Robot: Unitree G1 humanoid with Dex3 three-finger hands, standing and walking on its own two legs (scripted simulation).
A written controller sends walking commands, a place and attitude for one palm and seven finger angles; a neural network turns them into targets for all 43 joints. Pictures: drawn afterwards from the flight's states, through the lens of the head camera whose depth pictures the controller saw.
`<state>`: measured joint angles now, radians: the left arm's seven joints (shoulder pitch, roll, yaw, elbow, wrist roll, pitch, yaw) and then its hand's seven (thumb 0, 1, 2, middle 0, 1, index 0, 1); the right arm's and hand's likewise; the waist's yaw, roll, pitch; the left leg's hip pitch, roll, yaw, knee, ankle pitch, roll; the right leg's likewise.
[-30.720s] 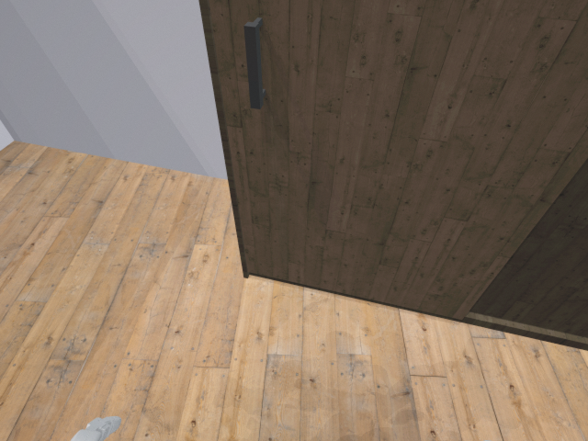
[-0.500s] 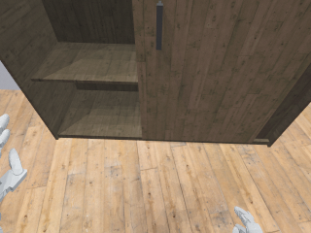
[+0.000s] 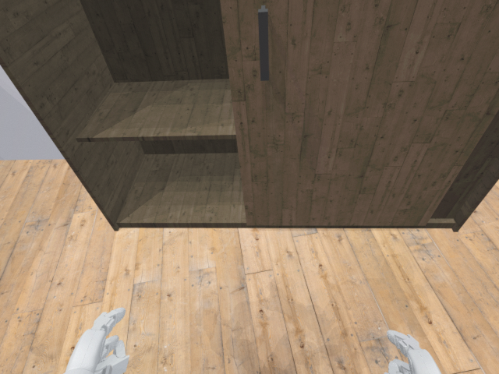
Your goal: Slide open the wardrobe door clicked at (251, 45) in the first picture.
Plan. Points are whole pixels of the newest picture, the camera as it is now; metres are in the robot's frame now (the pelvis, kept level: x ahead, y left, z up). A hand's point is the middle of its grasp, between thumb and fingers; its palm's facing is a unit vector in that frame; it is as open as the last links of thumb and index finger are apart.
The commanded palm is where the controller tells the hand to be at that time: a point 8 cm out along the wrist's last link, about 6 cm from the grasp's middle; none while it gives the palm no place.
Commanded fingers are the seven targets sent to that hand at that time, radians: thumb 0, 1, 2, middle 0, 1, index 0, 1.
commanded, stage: let the arm hang, fingers relaxed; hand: left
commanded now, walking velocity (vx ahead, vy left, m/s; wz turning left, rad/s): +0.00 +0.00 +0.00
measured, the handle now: (264, 43) +0.86 +0.00 +0.15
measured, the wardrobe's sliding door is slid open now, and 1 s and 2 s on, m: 0.66 0.66 0.66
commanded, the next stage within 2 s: look to check the result in 0.92 s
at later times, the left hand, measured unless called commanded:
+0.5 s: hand out of the picture -0.02 +0.22 -0.16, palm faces -0.01 -0.96 -0.28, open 7.4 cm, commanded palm none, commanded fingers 0.00 0.90 0.90 -0.20 -0.30 -0.20 -0.30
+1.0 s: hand out of the picture +0.05 +0.19 -0.16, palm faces -0.02 -0.98 -0.20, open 7.4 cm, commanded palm none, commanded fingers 0.00 0.90 0.90 -0.20 -0.30 -0.20 -0.30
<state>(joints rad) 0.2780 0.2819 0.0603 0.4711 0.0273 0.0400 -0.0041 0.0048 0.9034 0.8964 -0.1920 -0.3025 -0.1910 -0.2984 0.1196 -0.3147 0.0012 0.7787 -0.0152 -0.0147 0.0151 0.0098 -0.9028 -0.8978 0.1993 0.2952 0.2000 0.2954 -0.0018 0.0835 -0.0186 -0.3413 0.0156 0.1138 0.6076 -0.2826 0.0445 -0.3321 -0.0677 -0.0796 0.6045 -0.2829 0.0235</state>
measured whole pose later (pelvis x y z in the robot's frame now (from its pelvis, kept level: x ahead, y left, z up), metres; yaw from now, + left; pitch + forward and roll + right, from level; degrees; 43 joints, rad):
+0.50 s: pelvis -0.02 +0.00 +0.01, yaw +0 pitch -1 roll -1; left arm 0.31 0.23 0.02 1.08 0.02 0.02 0.01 0.00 0.91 0.90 -0.20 -0.30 -0.20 -0.30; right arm 0.32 -0.20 -0.02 1.05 -0.02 0.04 -0.01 0.01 -0.91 -0.90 0.20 0.29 0.20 0.29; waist -0.01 0.04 0.04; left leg -0.29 0.02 0.12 0.50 -0.21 0.05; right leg -0.27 -0.05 -0.08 0.47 -0.19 0.02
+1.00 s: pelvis +0.00 +0.01 +0.02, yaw -1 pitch -1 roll +0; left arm 0.19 0.19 0.00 1.10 0.02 0.00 0.01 0.00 0.90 0.90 -0.20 -0.30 -0.20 -0.30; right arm 0.21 -0.20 -0.01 1.10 -0.02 0.01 -0.01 0.00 -0.91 -0.90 0.20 0.29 0.20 0.29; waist -0.01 0.00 0.04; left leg -0.21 0.00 0.13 0.42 -0.20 0.05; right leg -0.20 -0.06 -0.07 0.40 -0.19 0.04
